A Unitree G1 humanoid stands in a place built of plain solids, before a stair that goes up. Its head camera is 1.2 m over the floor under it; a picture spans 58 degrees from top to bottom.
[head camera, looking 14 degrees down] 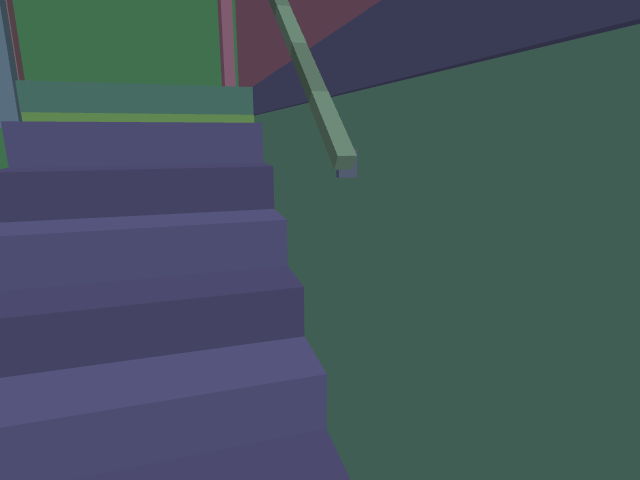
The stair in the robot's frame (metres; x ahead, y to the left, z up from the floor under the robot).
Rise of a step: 0.21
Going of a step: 0.29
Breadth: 1.20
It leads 17 degrees to the left of straight ahead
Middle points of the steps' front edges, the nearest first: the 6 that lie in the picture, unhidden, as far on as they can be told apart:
1.12 0.55 0.42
1.40 0.63 0.62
1.67 0.72 0.83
1.95 0.80 1.04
2.22 0.88 1.25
2.49 0.96 1.46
